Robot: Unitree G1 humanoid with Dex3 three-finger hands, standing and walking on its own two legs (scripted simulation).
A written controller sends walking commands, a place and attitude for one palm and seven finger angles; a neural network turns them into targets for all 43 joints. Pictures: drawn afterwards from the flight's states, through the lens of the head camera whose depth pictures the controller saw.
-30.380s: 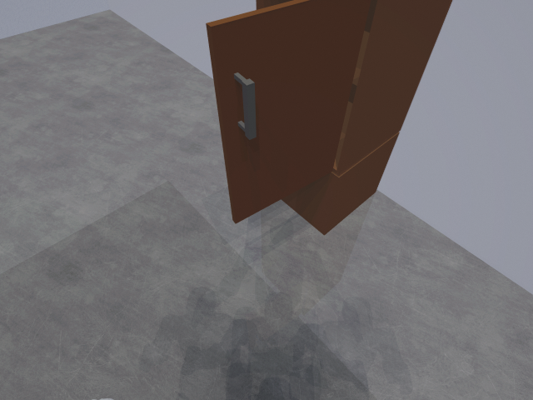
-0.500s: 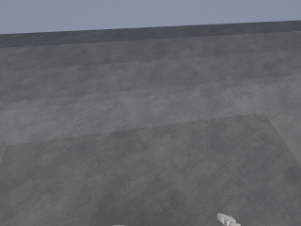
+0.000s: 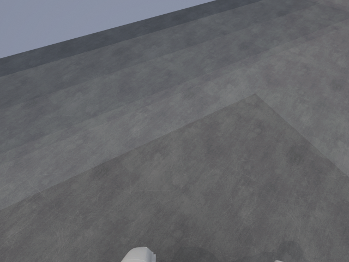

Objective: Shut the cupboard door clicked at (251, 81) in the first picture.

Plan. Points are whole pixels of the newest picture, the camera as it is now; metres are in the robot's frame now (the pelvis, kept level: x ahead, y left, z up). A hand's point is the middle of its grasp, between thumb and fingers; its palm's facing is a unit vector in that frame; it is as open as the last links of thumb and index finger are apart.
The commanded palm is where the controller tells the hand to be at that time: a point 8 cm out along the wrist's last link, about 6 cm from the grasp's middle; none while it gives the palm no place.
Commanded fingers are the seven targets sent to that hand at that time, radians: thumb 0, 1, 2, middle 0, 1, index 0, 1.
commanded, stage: turn to face it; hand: left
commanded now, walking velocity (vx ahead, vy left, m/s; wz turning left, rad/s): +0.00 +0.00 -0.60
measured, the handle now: out of the picture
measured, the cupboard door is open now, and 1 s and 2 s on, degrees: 57 57 57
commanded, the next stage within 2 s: none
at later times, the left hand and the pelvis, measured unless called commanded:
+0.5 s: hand (113, 221) +0.23 +0.19 -0.15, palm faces -0.32 -0.92 -0.23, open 7.4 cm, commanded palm none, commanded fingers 0.00 0.90 0.90 -0.20 -0.30 -0.20 -0.30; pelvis +0.04 +0.03 +0.00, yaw -19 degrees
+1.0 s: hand (128, 214) +0.25 +0.16 -0.18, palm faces -0.52 -0.83 -0.21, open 7.4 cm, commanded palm none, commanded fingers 0.00 0.90 0.90 -0.20 -0.30 -0.20 -0.30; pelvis +0.08 +0.03 -0.01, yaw -36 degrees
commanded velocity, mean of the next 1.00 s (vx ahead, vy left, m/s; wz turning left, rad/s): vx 0.00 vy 0.00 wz -0.60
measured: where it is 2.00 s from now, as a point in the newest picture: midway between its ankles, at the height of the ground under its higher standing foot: outside the picture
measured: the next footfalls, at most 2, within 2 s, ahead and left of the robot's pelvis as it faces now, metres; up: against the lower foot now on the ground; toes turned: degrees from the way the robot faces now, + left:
left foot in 0.16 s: +0.07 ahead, +0.15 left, +0.00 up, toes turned -4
right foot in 0.56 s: +0.02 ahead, -0.10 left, +0.00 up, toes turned -25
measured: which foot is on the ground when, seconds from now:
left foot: up 0.00-0.14, down 0.16-0.56, up 0.58-0.92, down 0.94-1.00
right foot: down 0.00-0.16, up 0.18-0.54, down 0.56-0.94, up 0.96-1.00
